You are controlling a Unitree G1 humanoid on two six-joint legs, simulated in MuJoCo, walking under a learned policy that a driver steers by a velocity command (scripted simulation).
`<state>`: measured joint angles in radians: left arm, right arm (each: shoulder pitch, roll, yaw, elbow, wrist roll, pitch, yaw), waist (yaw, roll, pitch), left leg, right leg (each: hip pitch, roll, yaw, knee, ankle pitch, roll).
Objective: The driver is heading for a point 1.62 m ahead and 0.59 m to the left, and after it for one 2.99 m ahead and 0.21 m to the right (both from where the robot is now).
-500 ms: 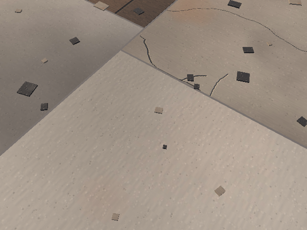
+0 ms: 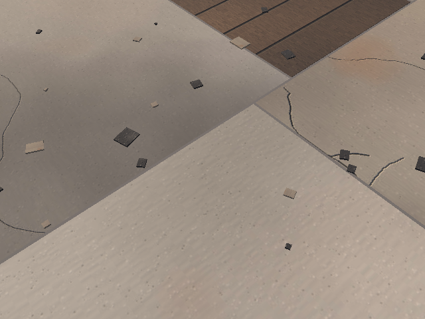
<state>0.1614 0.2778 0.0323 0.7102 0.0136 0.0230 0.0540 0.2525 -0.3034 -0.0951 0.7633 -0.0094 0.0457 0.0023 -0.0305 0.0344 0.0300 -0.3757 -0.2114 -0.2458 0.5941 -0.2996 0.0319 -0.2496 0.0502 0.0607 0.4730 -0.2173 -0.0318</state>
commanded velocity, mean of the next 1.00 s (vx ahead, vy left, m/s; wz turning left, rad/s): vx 0.00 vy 0.00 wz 0.33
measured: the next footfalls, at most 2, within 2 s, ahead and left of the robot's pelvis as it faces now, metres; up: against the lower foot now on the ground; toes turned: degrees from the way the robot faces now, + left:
left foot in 0.44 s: +0.00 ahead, +0.11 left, +0.00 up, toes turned +14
right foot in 0.84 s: +0.04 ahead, -0.09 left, +0.00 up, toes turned +17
